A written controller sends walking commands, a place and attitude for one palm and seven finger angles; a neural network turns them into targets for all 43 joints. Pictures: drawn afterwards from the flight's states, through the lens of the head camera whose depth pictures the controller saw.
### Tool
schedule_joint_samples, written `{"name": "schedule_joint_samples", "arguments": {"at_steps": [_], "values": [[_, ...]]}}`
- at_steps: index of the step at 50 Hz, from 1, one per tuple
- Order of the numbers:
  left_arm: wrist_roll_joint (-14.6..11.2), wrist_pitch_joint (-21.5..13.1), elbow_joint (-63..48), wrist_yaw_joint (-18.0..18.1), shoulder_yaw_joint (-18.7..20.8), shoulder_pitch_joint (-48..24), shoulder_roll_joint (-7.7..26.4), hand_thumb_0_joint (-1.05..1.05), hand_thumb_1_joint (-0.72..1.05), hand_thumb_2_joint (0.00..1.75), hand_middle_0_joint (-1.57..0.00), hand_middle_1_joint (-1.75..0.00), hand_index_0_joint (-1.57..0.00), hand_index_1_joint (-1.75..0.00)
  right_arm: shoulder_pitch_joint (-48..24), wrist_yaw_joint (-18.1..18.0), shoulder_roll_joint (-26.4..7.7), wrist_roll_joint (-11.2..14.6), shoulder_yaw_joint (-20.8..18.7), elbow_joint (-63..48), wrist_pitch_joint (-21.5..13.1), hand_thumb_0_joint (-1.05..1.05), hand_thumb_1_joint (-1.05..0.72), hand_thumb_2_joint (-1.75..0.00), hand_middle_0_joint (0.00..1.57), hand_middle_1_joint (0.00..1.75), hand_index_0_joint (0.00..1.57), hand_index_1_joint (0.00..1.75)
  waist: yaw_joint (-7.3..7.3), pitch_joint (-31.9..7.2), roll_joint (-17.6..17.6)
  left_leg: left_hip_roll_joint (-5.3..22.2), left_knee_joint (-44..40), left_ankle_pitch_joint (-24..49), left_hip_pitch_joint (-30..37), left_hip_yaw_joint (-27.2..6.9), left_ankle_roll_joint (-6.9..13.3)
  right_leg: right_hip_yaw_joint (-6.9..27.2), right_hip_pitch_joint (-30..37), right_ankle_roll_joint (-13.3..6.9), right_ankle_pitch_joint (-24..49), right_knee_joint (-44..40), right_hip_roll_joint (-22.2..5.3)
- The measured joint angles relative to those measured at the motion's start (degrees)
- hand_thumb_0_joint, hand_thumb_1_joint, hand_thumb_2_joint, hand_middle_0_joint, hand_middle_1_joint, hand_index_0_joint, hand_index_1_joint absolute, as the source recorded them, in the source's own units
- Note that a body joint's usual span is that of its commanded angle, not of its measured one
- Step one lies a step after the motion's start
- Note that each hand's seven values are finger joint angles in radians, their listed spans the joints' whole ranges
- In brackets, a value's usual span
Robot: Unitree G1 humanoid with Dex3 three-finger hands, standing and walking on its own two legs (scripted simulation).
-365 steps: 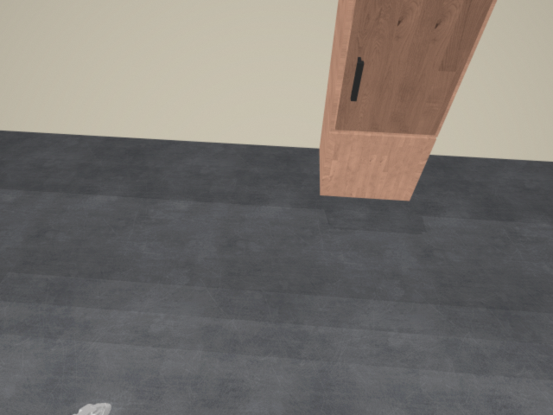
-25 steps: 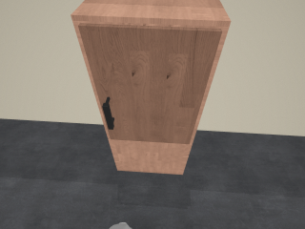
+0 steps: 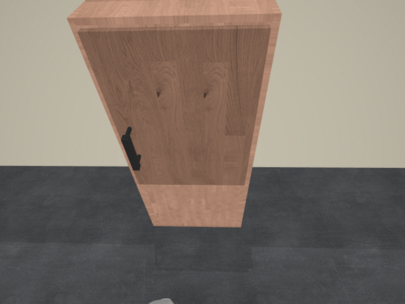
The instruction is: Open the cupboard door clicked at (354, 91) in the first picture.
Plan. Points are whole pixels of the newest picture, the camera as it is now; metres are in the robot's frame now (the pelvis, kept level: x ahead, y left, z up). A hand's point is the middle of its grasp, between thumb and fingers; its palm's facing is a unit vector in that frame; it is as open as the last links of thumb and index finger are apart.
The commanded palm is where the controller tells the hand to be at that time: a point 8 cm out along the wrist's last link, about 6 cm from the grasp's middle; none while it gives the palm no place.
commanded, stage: come to a stop and stand still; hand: left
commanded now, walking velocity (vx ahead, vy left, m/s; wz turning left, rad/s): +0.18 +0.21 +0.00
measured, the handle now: (132, 149) +0.56 +0.27 -0.09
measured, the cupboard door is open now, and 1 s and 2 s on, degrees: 0 0 0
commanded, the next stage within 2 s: look again from close up in 1.86 s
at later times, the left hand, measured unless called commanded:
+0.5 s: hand out of the picture -0.02 +0.22 -0.17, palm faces +0.06 -0.97 -0.24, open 7.4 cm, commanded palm none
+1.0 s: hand out of the picture +0.04 +0.25 -0.16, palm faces -0.03 -0.97 -0.22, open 7.4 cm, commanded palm none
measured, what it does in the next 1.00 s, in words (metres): steps on the spot: left foot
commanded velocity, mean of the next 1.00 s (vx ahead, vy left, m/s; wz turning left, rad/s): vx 0.00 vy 0.04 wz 0.00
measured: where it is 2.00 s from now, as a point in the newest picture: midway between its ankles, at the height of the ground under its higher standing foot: outside the picture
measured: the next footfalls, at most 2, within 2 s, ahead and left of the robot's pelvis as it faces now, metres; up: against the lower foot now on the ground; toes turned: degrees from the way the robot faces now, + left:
left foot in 0.42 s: -0.01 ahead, +0.14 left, +0.00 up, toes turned +3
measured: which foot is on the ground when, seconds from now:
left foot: up 0.00-0.40, down 0.42-1.00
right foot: down 0.00-1.00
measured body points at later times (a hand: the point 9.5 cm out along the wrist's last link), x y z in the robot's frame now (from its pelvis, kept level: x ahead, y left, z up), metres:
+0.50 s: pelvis -0.01 +0.04 +0.00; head +0.01 +0.03 +0.45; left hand -0.02 +0.27 -0.15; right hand +0.05 -0.20 -0.15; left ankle -0.05 +0.13 -0.72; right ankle +0.00 -0.11 -0.72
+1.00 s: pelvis +0.01 +0.07 +0.01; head +0.03 +0.07 +0.46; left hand +0.04 +0.30 -0.15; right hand +0.01 -0.17 -0.15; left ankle -0.05 +0.13 -0.72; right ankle +0.00 -0.11 -0.72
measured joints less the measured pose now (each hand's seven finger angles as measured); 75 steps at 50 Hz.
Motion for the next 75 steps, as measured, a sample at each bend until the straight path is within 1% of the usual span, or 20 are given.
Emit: {"name": "schedule_joint_samples", "arguments": {"at_steps": [1,3,5,8,12,15,18,19,21,22,25,27,29,31,35,41,49,58,67,75], "values": [[0.06,0.15,0.26,-0.02,-0.39,0.62,-0.62,0.00,0.91,0.90,-0.19,-0.29,-0.20,-0.30,0.99,0.22,-0.49,-0.02,-0.16,0.33,0.68,0.00,-0.91,-0.90,0.20,0.30,0.20,0.30,0.22,-0.82,0.46,-0.65,3.08,-3.19,-0.67,-1.33,0.04,-0.02,0.10,-0.46,0.30,-0.32,0.18],[0.05,0.27,0.95,-0.07,-0.87,2.16,-1.80,0.00,0.91,0.90,-0.19,-0.29,-0.20,-0.30,2.80,0.67,-1.21,-0.25,-0.27,1.01,1.27,0.00,-0.91,-0.90,0.20,0.30,0.20,0.30,0.67,-2.51,0.60,-2.10,9.79,-4.15,-1.63,-3.14,0.31,0.75,0.89,-1.00,1.49,-3.37,0.34],[-0.07,0.25,1.66,-0.37,-1.26,3.08,-2.65,0.00,0.91,0.90,-0.19,-0.29,-0.20,-0.30,4.67,1.02,-1.69,-0.43,-0.24,1.23,0.62,0.01,-0.91,-0.90,0.20,0.30,0.20,0.30,0.26,-3.25,0.46,-2.88,14.17,-2.27,-1.46,-3.40,0.14,1.19,2.07,-1.13,3.59,-7.28,0.32],[-0.21,-0.37,1.97,-0.55,-1.55,3.21,-3.53,0.01,0.90,0.90,-0.20,-0.30,-0.20,-0.30,7.53,1.06,-2.17,-0.45,-0.12,1.55,-0.39,0.01,-0.91,-0.90,0.20,0.30,0.20,0.30,-0.20,-3.08,0.37,-3.20,15.47,-1.23,0.43,-3.11,-0.56,0.85,3.12,-1.38,5.75,-11.08,0.27],[-0.14,-1.32,2.07,-0.17,-1.27,2.73,-3.43,0.01,0.92,0.90,-0.20,-0.30,-0.21,-0.30,9.43,0.54,-2.22,-0.20,0.30,2.78,-0.13,0.01,-0.91,-0.90,0.20,0.30,0.20,0.30,0.48,-1.68,0.07,-3.31,11.80,-4.90,3.90,-2.92,-1.29,0.12,3.03,-1.50,6.35,-12.10,0.06],[-0.08,-1.49,2.44,0.05,-1.03,2.36,-3.05,0.01,0.91,0.90,-0.20,-0.30,-0.21,-0.30,8.97,0.12,-1.88,0.24,0.77,3.22,0.09,0.01,-0.91,-0.90,0.20,0.30,0.20,0.30,1.24,-0.53,-0.46,-3.57,6.61,-7.33,6.38,-2.85,-1.21,-0.17,2.32,-1.20,6.22,-11.41,-0.31],[-0.13,-1.31,3.43,0.67,-1.12,2.25,-2.46,0.01,0.91,0.90,-0.20,-0.30,-0.21,-0.30,7.48,-0.10,-1.43,0.46,1.29,2.46,-0.49,0.01,-0.91,-0.90,0.20,0.30,0.20,0.30,1.50,0.29,-0.99,-3.70,-0.44,-5.00,9.43,-2.41,-0.88,-0.17,1.06,-0.39,5.54,-9.33,-0.52],[-0.15,-1.49,3.48,1.03,-1.44,2.63,-2.35,0.01,0.91,0.90,-0.20,-0.30,-0.21,-0.30,7.02,-0.02,-1.51,0.42,1.46,1.39,-0.80,0.01,-0.91,-0.90,0.20,0.30,0.20,0.30,1.23,0.36,-0.72,-3.59,-1.49,-4.84,10.06,-2.35,-0.41,-0.18,0.30,0.01,5.09,-8.12,-0.31],[-0.25,-1.36,3.35,1.18,-1.89,3.34,-2.23,0.01,0.91,0.90,-0.20,-0.30,-0.21,-0.30,6.81,0.12,-1.88,0.36,1.82,-1.20,-1.77,0.01,-0.91,-0.90,0.20,0.30,0.20,0.30,0.03,-0.09,0.83,-2.79,-4.59,-3.95,11.46,-2.69,0.66,-1.19,-1.25,0.77,3.68,-5.23,0.43],[-0.37,-1.12,3.54,1.17,-1.86,3.01,-1.89,0.01,0.91,0.90,-0.20,-0.30,-0.21,-0.30,6.42,0.05,-1.54,0.16,1.95,-1.75,-2.37,0.01,-0.91,-0.90,0.20,0.30,0.20,0.30,-0.33,0.12,0.61,-3.10,-3.68,-4.95,11.10,-2.79,1.35,-1.36,-1.76,1.17,2.84,-3.61,-0.01],[-0.60,-0.55,3.66,1.19,-1.91,2.18,-1.02,0.01,0.90,0.90,-0.20,-0.30,-0.20,-0.30,5.65,-0.17,-0.16,-0.12,3.07,-2.70,-3.29,0.01,-0.91,-0.90,0.20,0.30,0.20,0.30,0.35,0.67,-0.48,-4.29,-1.11,-6.11,11.54,-1.87,2.90,-0.37,-0.89,1.39,2.30,-2.46,-1.15],[-0.61,-0.23,3.41,1.00,-2.19,1.81,-0.91,0.01,0.90,0.90,-0.20,-0.30,-0.20,-0.30,5.33,-0.84,-0.21,-0.12,3.14,-3.08,-3.48,0.01,-0.93,-0.90,0.20,0.30,0.20,0.30,0.69,0.52,-0.20,-4.81,-1.22,-6.07,12.47,-1.30,3.65,0.21,0.00,1.02,2.32,-2.83,-1.55],[-0.63,-0.17,3.07,0.73,-2.40,1.65,-0.78,0.01,0.90,0.90,-0.20,-0.30,-0.20,-0.30,4.85,-0.84,-0.44,-0.06,3.48,-3.17,-3.43,0.01,-0.95,-0.90,0.20,0.30,0.20,0.30,0.91,0.15,0.01,-5.23,-1.85,-5.95,13.31,-0.56,4.24,0.96,0.61,1.58,2.81,-3.58,-1.87],[-0.55,-0.14,2.78,0.47,-2.57,1.56,-0.51,0.01,0.90,0.90,-0.20,-0.30,-0.20,-0.30,4.45,-0.64,-0.42,-0.03,3.82,-3.20,-3.46,0.01,-0.95,-0.90,0.20,0.30,0.20,0.30,0.85,-0.32,-0.20,-5.70,-2.99,-5.57,13.98,0.15,4.70,1.69,0.89,2.11,3.39,-4.40,-2.22],[-0.42,-0.05,2.30,0.09,-2.76,1.09,-0.03,0.01,0.90,0.90,-0.20,-0.29,-0.20,-0.30,4.46,-0.45,-0.28,-0.12,4.30,-3.17,-4.03,0.00,-0.95,-0.90,0.20,0.30,0.20,0.30,0.55,-0.86,-0.82,-6.60,-5.44,-4.48,14.77,1.16,5.42,2.72,0.86,1.99,4.21,-5.78,-2.84],[-0.56,-0.14,2.19,0.05,-2.86,-0.02,0.18,0.01,0.90,0.90,-0.19,-0.29,-0.20,-0.30,5.42,-0.79,-0.42,-0.13,4.66,-1.56,-4.53,0.00,-0.93,-0.90,0.20,0.30,0.21,0.30,0.12,-0.06,-1.40,-7.36,-7.45,-3.88,15.85,1.95,5.95,3.59,1.11,2.10,4.54,-6.57,-3.39],[-0.80,-0.02,2.88,0.24,-2.74,-1.24,-0.21,0.00,0.90,0.90,-0.19,-0.29,-0.20,-0.30,7.42,-1.12,0.20,-0.06,4.82,1.73,-4.25,0.01,-0.91,-0.90,0.20,0.30,0.20,0.30,-0.58,1.44,-1.53,-7.15,-7.61,-4.68,17.37,2.20,5.66,3.84,2.09,2.67,3.61,-5.98,-3.18],[-0.82,-0.22,3.65,0.32,-2.68,-1.67,-1.21,0.00,0.90,0.90,-0.20,-0.29,-0.20,-0.30,8.22,-1.16,1.36,0.05,4.61,4.02,-4.24,0.01,-0.91,-0.90,0.20,0.30,0.20,0.30,-1.18,1.84,-1.23,-6.02,-7.39,-5.48,17.98,2.27,4.54,3.80,2.40,3.68,2.63,-5.44,-2.19],[-0.78,-0.63,4.14,0.53,-2.39,-1.35,-1.47,0.01,0.91,0.90,-0.20,-0.30,-0.20,-0.30,7.29,-1.32,2.05,0.13,4.13,4.71,-4.43,0.01,-0.91,-0.90,0.20,0.30,0.20,0.30,-1.01,1.32,-1.08,-4.59,-7.39,-5.64,18.07,1.60,3.06,2.96,2.53,2.75,1.98,-5.18,-0.90],[-0.76,-0.97,4.67,0.48,-2.38,-0.56,-1.50,0.01,0.92,0.90,-0.20,-0.30,-0.20,-0.30,6.02,-1.40,1.50,0.15,3.78,4.93,-4.42,0.01,-0.91,-0.90,0.20,0.30,0.20,0.30,-0.65,0.76,-1.26,-3.47,-7.84,-5.28,18.12,1.03,1.93,2.25,2.71,1.65,2.06,-5.58,0.16]]}}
